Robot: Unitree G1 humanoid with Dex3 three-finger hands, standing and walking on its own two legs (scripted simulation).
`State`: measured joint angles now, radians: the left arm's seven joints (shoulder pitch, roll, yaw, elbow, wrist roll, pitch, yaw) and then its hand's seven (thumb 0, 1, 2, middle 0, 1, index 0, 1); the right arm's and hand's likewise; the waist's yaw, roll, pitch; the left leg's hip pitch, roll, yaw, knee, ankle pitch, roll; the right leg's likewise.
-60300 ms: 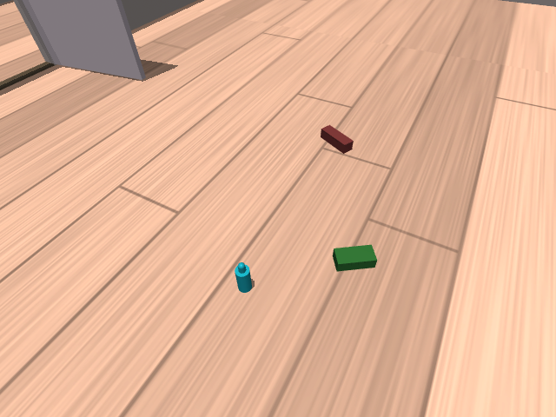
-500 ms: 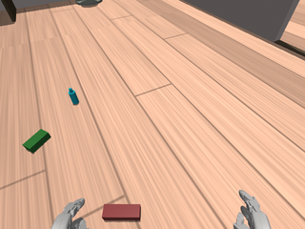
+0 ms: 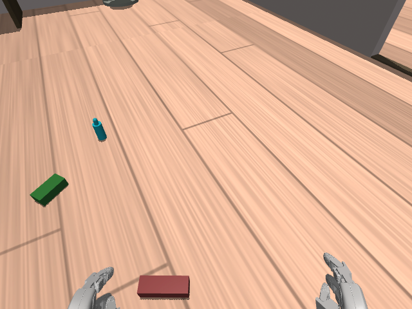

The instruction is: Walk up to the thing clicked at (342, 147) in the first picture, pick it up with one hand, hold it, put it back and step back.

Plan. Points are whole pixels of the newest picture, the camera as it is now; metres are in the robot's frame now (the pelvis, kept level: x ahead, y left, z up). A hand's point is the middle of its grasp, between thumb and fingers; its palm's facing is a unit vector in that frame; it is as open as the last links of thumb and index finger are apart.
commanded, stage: home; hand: left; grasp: from above
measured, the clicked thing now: (164, 286) +0.38 +0.20 -0.68
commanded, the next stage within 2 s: stand in 0.80 s
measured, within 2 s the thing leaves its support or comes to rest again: neither
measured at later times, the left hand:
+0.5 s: hand out of the picture +0.17 +0.18 -0.04, palm faces +0.05 -0.98 -0.21, open 7.4 cm
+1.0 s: hand out of the picture +0.16 +0.20 -0.08, palm faces +0.01 -0.95 -0.31, open 7.4 cm
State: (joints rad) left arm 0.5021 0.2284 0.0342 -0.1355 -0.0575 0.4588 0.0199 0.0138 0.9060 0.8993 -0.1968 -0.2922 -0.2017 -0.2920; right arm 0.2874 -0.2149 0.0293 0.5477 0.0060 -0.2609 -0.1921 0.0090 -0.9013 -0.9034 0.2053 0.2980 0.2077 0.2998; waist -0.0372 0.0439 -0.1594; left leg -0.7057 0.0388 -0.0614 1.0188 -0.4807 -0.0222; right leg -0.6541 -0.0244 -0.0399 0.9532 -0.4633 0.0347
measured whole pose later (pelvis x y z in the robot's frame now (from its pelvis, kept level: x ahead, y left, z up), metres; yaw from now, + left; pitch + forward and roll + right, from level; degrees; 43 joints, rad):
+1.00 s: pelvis -0.01 +0.00 +0.01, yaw +0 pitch +4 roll -1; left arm 0.30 0.27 0.01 0.26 0.03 0.19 0.03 0.01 0.90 0.90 -0.20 -0.29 -0.20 -0.29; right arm 0.19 -0.26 0.02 0.70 -0.09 -0.11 -0.08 0.01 -0.90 -0.90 0.21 0.30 0.21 0.30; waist 0.01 0.00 -0.02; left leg -0.57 0.01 -0.03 0.95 -0.45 -0.01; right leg -0.55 -0.05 -0.01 0.92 -0.45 0.03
